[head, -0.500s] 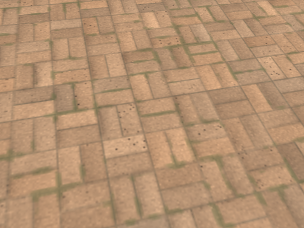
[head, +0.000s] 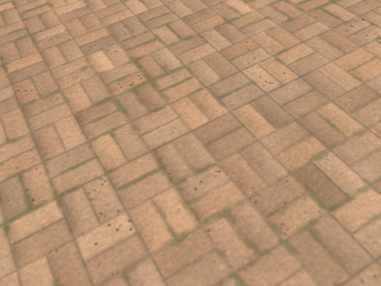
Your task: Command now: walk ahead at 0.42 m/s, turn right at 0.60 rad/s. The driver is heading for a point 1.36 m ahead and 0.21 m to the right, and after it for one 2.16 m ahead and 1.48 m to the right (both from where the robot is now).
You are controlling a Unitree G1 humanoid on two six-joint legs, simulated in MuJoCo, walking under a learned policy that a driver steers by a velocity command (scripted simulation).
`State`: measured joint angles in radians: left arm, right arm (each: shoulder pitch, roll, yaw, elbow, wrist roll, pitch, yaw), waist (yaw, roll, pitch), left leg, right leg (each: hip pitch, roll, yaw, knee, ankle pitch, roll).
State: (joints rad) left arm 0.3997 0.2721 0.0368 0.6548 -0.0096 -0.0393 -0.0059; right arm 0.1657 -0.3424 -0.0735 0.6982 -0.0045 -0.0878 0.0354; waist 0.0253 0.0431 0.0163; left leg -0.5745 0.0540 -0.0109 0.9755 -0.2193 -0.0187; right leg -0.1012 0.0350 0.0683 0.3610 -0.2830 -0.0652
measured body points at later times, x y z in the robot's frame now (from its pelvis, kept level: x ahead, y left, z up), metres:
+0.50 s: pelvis +0.28 +0.02 +0.00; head +0.31 +0.01 +0.44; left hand +0.49 +0.25 -0.10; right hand +0.28 -0.27 -0.12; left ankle +0.30 +0.12 -0.75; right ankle +0.28 -0.13 -0.68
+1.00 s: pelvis +0.53 -0.11 +0.00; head +0.55 -0.13 +0.45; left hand +0.66 +0.15 -0.11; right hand +0.62 -0.41 -0.11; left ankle +0.65 +0.03 -0.67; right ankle +0.50 -0.19 -0.75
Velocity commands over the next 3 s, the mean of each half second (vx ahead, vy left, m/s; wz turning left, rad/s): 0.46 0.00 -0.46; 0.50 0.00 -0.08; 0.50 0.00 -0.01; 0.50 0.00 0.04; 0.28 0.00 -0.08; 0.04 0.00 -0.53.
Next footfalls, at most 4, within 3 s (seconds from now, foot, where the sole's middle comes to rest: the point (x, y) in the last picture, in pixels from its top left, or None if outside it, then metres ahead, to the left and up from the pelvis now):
0.26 left None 0.34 0.11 -0.78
0.74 right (281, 270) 0.54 -0.21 -0.78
1.26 left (230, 185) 0.89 -0.05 -0.78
1.82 right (293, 138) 1.13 -0.34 -0.78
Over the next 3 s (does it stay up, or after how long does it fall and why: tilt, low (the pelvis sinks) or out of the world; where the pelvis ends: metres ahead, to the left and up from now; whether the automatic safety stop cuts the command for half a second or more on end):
stays up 1.30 -0.28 0.00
